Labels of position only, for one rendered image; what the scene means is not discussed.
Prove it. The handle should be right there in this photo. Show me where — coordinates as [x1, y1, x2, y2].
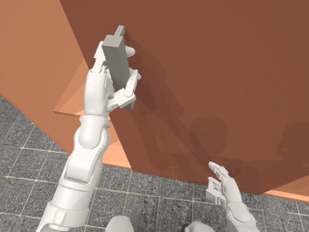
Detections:
[101, 25, 135, 110]

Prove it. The right robot thigh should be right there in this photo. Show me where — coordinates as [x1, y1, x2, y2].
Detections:
[184, 222, 215, 232]

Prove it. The robot right forearm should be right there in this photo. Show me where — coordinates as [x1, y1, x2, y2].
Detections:
[225, 201, 260, 232]

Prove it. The wardrobe door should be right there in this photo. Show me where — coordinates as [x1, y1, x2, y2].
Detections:
[273, 175, 309, 197]
[59, 0, 309, 195]

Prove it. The robot thigh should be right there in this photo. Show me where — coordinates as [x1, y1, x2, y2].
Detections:
[105, 216, 134, 232]
[184, 222, 215, 232]

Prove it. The robot left forearm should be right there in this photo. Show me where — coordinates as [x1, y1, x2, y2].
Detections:
[36, 114, 111, 232]

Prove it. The left robot thigh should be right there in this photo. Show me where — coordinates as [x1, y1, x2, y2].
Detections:
[105, 216, 134, 232]

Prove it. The robot right hand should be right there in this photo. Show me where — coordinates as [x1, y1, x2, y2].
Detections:
[206, 161, 242, 211]

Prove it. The robot left hand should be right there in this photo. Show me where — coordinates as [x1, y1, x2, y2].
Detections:
[84, 41, 141, 119]

